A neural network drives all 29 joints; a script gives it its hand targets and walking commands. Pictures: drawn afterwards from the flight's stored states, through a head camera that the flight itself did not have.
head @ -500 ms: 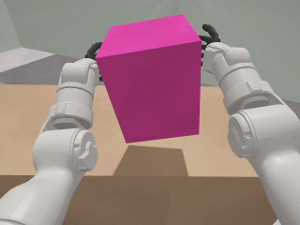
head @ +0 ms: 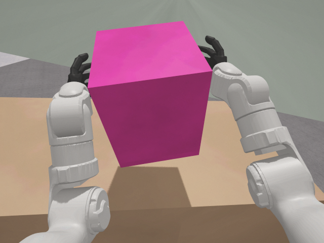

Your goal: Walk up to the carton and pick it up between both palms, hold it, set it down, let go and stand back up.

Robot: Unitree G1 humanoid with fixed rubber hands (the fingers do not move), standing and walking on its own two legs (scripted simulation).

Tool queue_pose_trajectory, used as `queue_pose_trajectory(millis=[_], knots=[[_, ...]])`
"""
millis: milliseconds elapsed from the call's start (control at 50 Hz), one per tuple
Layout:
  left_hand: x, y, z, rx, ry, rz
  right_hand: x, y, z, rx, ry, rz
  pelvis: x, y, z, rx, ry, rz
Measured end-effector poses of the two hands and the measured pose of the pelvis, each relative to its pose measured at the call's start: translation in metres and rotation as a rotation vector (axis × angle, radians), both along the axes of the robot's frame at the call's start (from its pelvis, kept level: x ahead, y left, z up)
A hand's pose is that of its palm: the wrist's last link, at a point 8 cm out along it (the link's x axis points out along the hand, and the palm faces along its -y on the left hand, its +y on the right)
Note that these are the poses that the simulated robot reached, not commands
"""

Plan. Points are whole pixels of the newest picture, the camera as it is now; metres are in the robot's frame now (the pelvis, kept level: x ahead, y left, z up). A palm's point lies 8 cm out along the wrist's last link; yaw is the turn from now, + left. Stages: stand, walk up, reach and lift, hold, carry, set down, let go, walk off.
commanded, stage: hold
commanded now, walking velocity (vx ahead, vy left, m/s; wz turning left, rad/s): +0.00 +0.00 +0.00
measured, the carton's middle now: (150, 96) +0.38 +0.00 +0.26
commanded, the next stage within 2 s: none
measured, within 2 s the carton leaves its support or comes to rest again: neither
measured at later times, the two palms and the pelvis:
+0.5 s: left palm (87, 62) +0.30 +0.12 +0.36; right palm (257, 50) +0.28 -0.17 +0.40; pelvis -0.07 +0.00 +0.00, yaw -3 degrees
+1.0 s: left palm (76, 76) +0.34 +0.15 +0.32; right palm (221, 67) +0.34 -0.14 +0.35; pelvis -0.05 -0.02 +0.00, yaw -1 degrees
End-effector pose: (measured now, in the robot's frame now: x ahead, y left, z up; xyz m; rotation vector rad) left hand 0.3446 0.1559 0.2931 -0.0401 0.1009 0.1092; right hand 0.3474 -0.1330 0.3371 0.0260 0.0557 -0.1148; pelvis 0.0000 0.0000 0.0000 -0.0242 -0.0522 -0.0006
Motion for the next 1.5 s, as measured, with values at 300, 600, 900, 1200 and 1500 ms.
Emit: queue_pose_trajectory(millis=[300, 600, 900, 1200, 1500], knots=[[-0.037, -0.006, 0.037, 0.051, 0.032, -0.045, -0.047, -0.006, 0.036, 0.003, 0.031, -0.045, -0.043, 0.012, 0.001, 0.003, -0.048, -0.036], [-0.05, -0.039, 0.071, 0.107, 0.114, -0.08, -0.069, -0.039, 0.06, 0.014, 0.101, -0.085, -0.076, -0.004, -0.002, 0.02, 0.04, -0.044], [-0.02, -0.012, 0.036, 0.032, 0.116, -0.019, -0.026, -0.014, 0.017, 0.0, 0.109, -0.032, -0.06, -0.024, -0.002, 0.014, 0.063, -0.025], [0.008, -0.004, 0.004, 0.048, 0.066, -0.045, -0.004, -0.005, -0.002, -0.008, 0.083, -0.048, -0.029, -0.004, 0.001, -0.008, 0.039, -0.014], [-0.02, -0.006, 0.026, 0.029, 0.038, -0.037, -0.033, -0.006, 0.025, -0.007, 0.048, -0.039, -0.034, 0.017, 0.001, -0.008, -0.006, -0.047]])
